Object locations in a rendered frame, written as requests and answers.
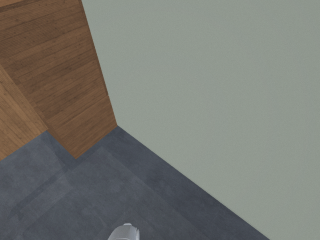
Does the left robot thigh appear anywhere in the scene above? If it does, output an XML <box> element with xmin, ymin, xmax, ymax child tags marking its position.
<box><xmin>108</xmin><ymin>225</ymin><xmax>140</xmax><ymax>240</ymax></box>

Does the cupboard door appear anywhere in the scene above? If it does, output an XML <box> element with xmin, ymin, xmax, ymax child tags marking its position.
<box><xmin>0</xmin><ymin>64</ymin><xmax>48</xmax><ymax>161</ymax></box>

